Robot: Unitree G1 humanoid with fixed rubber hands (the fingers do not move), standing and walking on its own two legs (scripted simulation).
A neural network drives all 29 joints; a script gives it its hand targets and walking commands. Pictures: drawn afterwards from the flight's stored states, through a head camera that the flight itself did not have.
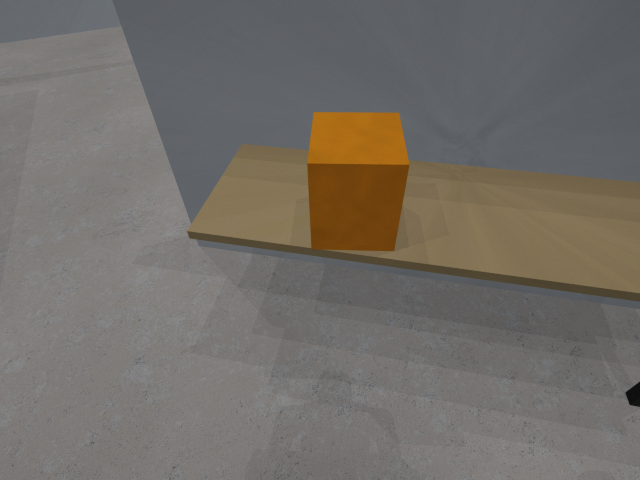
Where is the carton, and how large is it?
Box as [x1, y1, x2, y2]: [307, 112, 408, 250]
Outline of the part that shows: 314,112 307,162 311,248 393,250 408,169 408,160 398,113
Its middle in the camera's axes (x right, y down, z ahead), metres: +0.08 -0.13 +0.91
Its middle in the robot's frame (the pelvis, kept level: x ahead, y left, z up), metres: +0.78 -0.03 -0.08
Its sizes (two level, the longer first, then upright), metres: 0.210 0.200 0.250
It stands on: a table, 0.56 m high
